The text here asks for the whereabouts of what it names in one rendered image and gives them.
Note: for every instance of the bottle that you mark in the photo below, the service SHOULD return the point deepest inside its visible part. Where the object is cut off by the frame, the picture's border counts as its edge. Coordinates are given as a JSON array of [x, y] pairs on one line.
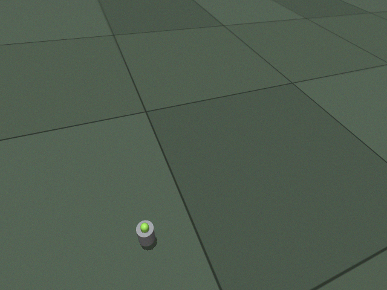
[[145, 233]]

